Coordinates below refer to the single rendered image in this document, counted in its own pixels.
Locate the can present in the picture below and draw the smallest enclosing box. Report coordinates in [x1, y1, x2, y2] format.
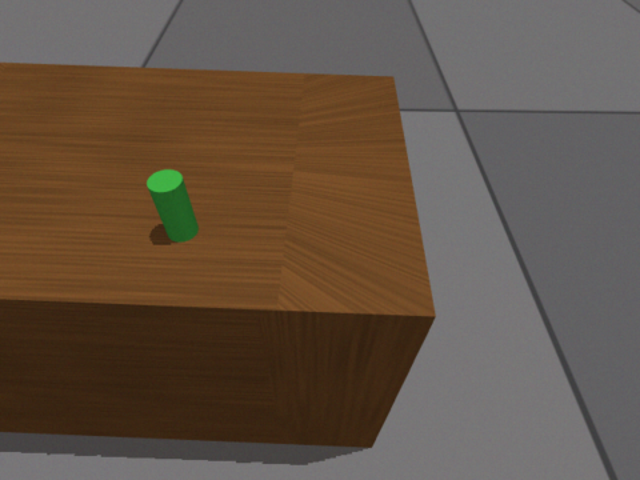
[147, 169, 198, 242]

